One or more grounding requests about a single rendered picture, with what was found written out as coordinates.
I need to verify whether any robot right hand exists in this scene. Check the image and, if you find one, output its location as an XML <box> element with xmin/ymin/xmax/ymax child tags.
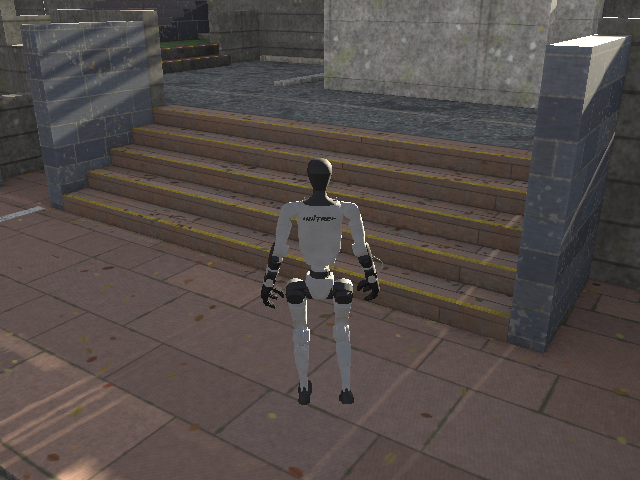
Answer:
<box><xmin>357</xmin><ymin>279</ymin><xmax>380</xmax><ymax>301</ymax></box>

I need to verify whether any left robot forearm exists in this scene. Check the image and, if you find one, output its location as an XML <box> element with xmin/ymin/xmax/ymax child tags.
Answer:
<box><xmin>263</xmin><ymin>242</ymin><xmax>283</xmax><ymax>287</ymax></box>

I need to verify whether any right robot forearm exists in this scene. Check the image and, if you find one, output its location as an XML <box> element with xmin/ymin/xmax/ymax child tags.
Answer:
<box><xmin>358</xmin><ymin>241</ymin><xmax>378</xmax><ymax>283</ymax></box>

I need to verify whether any left robot thigh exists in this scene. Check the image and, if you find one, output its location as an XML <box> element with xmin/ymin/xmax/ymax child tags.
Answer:
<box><xmin>285</xmin><ymin>278</ymin><xmax>310</xmax><ymax>346</ymax></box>

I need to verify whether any humanoid robot torso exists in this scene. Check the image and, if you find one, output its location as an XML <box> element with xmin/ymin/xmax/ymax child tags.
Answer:
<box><xmin>296</xmin><ymin>197</ymin><xmax>343</xmax><ymax>300</ymax></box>

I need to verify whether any robot left hand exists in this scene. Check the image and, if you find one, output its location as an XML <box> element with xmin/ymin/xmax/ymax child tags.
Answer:
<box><xmin>261</xmin><ymin>284</ymin><xmax>284</xmax><ymax>309</ymax></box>

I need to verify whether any robot right upper arm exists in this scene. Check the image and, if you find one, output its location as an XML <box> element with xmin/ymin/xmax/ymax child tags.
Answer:
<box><xmin>341</xmin><ymin>201</ymin><xmax>368</xmax><ymax>257</ymax></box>

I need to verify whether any robot left upper arm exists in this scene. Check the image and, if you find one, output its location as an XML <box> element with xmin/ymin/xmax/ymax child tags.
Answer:
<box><xmin>272</xmin><ymin>201</ymin><xmax>299</xmax><ymax>258</ymax></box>

